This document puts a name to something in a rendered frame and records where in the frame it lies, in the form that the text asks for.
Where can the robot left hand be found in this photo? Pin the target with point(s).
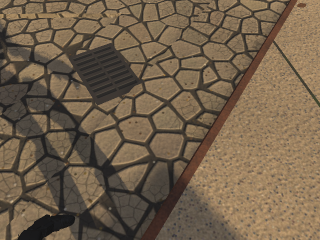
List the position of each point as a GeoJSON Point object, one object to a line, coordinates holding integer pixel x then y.
{"type": "Point", "coordinates": [45, 225]}

